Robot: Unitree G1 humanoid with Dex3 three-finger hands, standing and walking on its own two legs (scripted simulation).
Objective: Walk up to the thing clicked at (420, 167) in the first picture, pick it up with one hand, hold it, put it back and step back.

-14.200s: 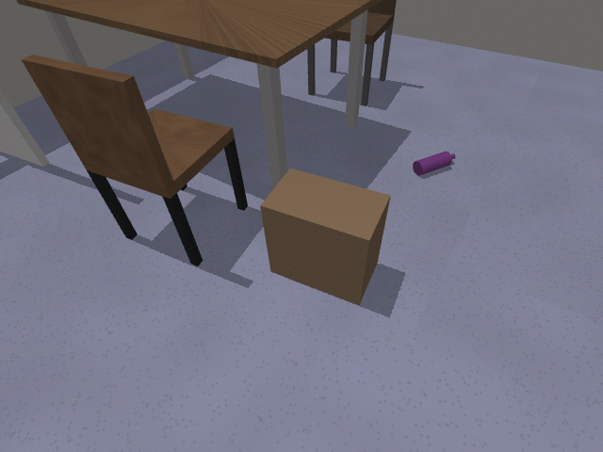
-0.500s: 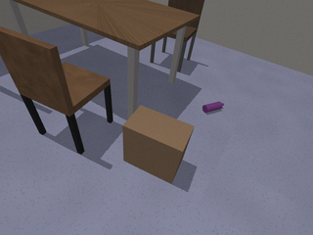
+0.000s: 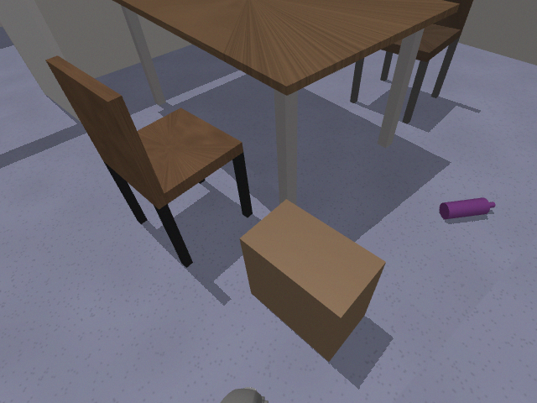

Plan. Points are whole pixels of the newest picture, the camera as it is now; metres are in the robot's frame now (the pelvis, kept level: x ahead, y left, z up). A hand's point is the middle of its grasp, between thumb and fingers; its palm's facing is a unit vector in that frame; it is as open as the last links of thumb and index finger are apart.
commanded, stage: walk up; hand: left
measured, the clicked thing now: (468, 207) +1.19 -0.75 -0.73
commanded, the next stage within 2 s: none
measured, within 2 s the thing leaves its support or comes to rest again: neither
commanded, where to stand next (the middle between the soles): +0.91 -1.05 m, yaw +19 degrees
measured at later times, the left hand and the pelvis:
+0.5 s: hand (243, 332) +0.29 +0.13 -0.16, palm faces +0.03 -0.96 -0.29, open 7.4 cm; pelvis +0.19 -0.16 -0.02, yaw +6 degrees
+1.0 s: hand (324, 369) +0.24 -0.03 -0.17, palm faces +0.31 -0.88 -0.35, open 7.4 cm; pelvis +0.32 -0.30 -0.01, yaw +19 degrees
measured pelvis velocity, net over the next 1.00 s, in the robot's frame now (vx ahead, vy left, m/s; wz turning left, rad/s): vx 0.32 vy -0.30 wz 0.33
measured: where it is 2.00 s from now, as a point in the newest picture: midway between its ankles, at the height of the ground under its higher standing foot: (471, 342)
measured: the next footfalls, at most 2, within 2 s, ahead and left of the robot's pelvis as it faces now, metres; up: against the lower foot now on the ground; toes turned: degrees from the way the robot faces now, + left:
left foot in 0.16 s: +0.24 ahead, +0.04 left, +0.00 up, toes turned +9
right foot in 0.58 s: +0.36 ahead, -0.38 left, +0.00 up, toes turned +3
